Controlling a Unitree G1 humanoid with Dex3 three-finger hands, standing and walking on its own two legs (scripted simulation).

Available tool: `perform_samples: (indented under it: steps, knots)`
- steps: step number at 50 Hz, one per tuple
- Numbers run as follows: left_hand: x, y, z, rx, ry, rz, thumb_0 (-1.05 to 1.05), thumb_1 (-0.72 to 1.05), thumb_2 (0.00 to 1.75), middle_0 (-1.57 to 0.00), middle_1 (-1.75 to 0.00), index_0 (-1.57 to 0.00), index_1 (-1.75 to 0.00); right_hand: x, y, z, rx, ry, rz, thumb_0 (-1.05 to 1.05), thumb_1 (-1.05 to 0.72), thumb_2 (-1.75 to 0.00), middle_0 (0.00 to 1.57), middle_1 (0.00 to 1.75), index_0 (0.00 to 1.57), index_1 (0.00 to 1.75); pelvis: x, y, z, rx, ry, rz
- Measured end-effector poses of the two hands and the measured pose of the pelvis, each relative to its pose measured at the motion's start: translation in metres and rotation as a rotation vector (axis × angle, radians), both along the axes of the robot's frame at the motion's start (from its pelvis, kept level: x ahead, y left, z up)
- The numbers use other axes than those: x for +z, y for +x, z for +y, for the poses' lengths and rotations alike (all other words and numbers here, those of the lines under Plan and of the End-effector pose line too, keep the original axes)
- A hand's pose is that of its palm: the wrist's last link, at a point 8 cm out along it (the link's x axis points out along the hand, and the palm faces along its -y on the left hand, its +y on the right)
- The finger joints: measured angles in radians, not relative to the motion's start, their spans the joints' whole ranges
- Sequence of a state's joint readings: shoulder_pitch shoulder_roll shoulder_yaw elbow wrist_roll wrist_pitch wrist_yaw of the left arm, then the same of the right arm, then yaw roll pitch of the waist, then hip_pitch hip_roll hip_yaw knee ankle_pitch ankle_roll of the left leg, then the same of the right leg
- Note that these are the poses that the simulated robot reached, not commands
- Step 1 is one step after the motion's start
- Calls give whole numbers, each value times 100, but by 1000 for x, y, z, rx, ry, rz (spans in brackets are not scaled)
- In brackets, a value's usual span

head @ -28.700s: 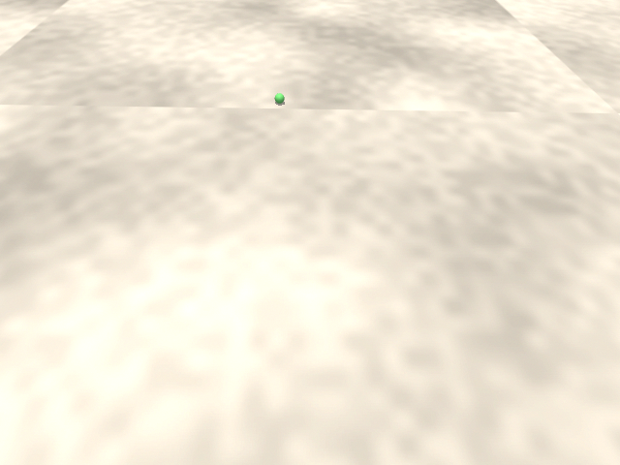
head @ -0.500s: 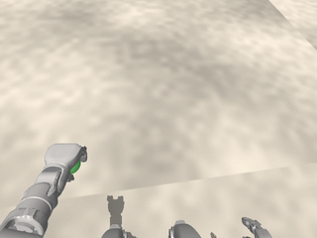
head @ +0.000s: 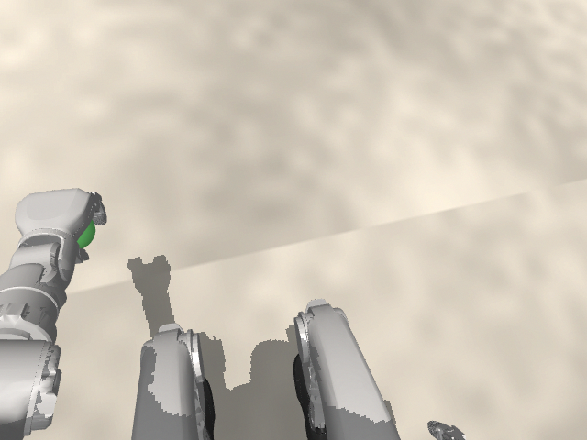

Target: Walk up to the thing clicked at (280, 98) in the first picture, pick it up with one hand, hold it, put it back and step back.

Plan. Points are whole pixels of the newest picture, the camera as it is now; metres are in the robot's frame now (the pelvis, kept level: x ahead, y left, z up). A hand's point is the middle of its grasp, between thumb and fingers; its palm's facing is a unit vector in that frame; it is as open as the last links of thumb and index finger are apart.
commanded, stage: crouch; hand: left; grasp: from above
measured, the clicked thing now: (72, 230) +0.46 +0.25 -0.16
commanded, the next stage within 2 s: lower in 1.04 s
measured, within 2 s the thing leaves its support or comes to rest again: neither
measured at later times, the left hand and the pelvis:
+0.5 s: hand (95, 246) +0.47 +0.26 -0.27, palm faces -0.46 -0.04 -0.89, open 7.5 cm; pelvis +0.00 -0.01 -0.10, yaw -2 degrees
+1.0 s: hand (101, 246) +0.48 +0.26 -0.33, palm faces -0.46 -0.04 -0.89, open 7.4 cm; pelvis -0.01 -0.01 -0.16, yaw -4 degrees
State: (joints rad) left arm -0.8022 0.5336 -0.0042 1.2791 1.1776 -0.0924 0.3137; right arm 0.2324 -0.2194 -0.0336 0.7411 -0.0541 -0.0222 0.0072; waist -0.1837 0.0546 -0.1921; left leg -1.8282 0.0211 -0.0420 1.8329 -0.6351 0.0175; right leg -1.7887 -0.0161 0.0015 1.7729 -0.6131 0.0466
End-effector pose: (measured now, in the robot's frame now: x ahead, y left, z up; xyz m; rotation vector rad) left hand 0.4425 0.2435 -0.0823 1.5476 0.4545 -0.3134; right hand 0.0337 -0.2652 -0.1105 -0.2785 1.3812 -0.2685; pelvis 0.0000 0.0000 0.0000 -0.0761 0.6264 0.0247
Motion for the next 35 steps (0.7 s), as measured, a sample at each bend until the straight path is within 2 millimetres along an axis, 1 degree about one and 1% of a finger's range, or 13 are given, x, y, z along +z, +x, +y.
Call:
perform_samples:
  steps: [5, 9, 13, 17, 23, 29, 35]
  knots:
    - [-42, 6, 7, -10, -19, -8, -2, 30, 35, -72, -61, -87, -55, -28, 10, -3, 55, -3, 7, 0, -90, -89, 20, 30, 21, 30, -32, 0, -1, 5, -14, 32]
    - [-71, 9, 13, -4, -22, -13, -2, 30, 35, -73, -61, -87, -55, -45, 20, -9, 100, -7, 14, 0, -90, -89, 20, 30, 20, 30, -52, -1, -3, 9, -22, 43]
    - [-93, 12, 16, 0, -15, -17, -2, 29, 35, -74, -60, -88, -54, -59, 26, -15, 131, -10, 26, 0, -90, -89, 20, 30, 20, 30, -67, -1, -5, 9, -26, 51]
    - [-109, 17, 16, 9, -17, -16, -2, 29, 36, -74, -60, -88, -54, -70, 27, -21, 150, -10, 37, 0, -91, -90, 20, 30, 20, 30, -80, -2, -7, 5, -28, 49]
    - [-127, 26, 13, 23, -24, -12, -2, 28, 38, -74, -59, -88, -55, -84, 18, -27, 149, -9, 55, 0, -91, -90, 20, 30, 20, 30, -98, -4, -10, -5, -28, 38]
    - [-144, 33, 12, 23, -25, -5, -3, 28, 38, -74, -59, -88, -55, -99, 1, -28, 131, -3, 89, 0, -91, -90, 20, 30, 20, 30, -116, -6, -11, -15, -30, 25]
    - [-160, 36, 14, 22, -27, -1, -3, 28, 37, -74, -59, -88, -55, -114, -17, -24, 113, 8, 126, 0, -91, -90, 20, 30, 20, 30, -134, -10, -11, -23, -35, 11]
